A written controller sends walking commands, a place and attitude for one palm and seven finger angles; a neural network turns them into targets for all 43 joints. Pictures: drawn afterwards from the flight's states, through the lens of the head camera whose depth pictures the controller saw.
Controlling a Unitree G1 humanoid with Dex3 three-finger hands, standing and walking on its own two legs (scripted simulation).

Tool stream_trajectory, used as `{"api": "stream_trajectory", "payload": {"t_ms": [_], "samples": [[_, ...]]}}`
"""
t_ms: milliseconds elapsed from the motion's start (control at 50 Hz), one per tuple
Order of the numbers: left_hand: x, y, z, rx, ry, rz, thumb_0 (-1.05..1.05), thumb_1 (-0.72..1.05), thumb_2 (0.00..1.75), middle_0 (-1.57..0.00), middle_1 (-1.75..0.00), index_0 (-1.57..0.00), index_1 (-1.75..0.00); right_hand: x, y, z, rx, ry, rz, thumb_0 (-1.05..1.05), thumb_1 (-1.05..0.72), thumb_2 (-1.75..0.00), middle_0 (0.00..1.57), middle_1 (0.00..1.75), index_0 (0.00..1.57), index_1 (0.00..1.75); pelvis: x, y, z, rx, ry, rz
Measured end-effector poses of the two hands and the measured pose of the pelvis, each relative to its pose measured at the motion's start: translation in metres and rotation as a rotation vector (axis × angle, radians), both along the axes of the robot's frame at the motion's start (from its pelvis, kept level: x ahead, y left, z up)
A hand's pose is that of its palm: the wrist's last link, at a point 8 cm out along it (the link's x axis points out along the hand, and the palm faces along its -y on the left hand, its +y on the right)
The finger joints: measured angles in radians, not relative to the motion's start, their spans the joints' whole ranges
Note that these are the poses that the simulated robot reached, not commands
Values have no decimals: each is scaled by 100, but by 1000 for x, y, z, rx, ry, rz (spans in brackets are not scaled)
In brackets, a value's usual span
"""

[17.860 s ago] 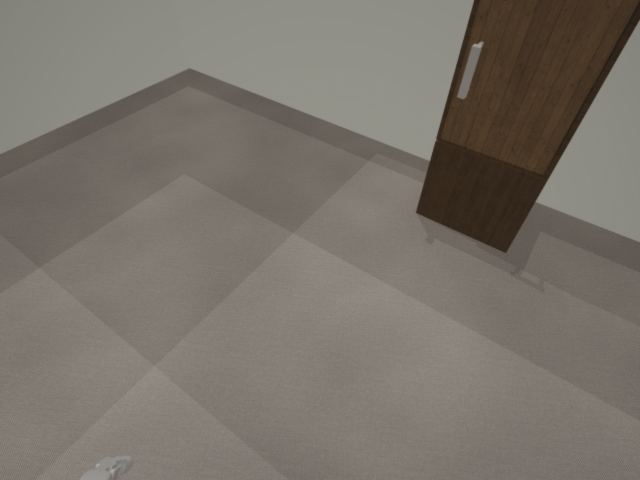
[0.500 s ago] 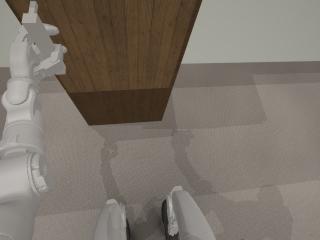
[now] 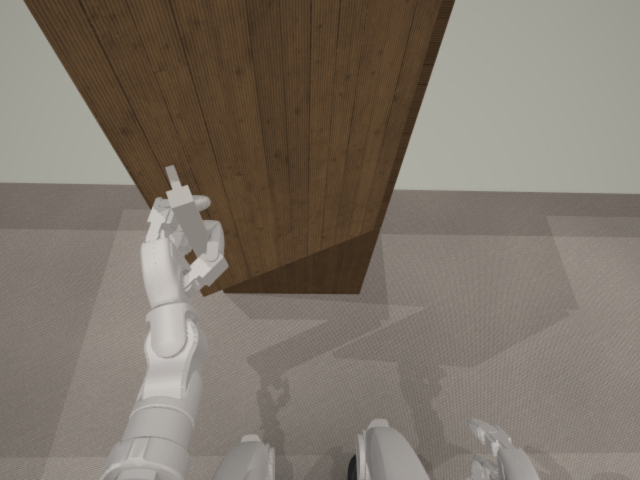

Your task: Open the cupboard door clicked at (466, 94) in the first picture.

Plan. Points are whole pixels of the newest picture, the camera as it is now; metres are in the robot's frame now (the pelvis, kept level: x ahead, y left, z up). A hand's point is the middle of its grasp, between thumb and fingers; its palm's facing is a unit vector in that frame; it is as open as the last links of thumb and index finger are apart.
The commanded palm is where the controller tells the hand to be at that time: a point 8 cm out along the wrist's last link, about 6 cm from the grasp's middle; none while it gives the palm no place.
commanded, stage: pull the door open along its arc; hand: left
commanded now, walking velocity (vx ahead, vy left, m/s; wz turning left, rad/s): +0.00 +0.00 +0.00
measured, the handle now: (193, 222) +0.43 +0.17 +0.02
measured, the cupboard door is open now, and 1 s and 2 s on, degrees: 25 46 51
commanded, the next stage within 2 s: open thumb and fingers to let go in 0.48 s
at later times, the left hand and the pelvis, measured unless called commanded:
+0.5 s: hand (281, 317) +0.30 +0.05 +0.03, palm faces +0.37 -0.93 +0.01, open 6.3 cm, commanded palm +0.24 +0.08 +0.02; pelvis +0.00 -0.04 +0.00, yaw +3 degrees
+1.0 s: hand (284, 324) +0.29 +0.04 +0.03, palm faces +0.39 -0.92 -0.03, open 10.6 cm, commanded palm +0.24 +0.08 +0.02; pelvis -0.01 -0.04 -0.01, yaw +4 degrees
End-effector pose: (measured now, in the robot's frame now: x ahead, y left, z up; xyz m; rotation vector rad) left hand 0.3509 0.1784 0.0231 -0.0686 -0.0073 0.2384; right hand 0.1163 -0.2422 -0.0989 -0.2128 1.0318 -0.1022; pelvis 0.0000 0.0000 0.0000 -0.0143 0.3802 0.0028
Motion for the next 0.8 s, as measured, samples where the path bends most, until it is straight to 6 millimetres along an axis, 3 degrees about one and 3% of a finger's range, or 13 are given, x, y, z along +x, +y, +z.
{"api": "stream_trajectory", "payload": {"t_ms": [160,420,540,620,800], "samples": [[-29,-30,2,54,-5,179,2,65,77,-34,-130,-33,-129,33,10,-9,40,-68,93,1,-90,-90,20,30,20,30,-5,-13,-5,16,-18,17],[-74,-73,6,49,45,155,3,66,75,-31,-131,-33,-132,32,-7,-5,45,-79,96,1,-90,-90,20,30,20,30,-2,-31,3,27,-56,37],[-94,-97,6,62,47,118,3,65,73,-31,-132,-34,-133,42,-13,-2,36,-130,117,1,-90,-90,20,30,20,30,-1,-37,2,34,-63,43],[-99,-104,6,88,31,109,2,64,73,-33,-132,-33,-133,53,-12,-2,35,-173,138,1,-90,-90,20,30,20,30,-4,-41,-1,36,-66,52],[-91,-98,4,94,31,163,1,52,72,-38,-131,-36,-132,65,0,-10,61,-212,168,1,-90,-90,20,30,20,30,-12,-44,-8,39,-62,62]]}}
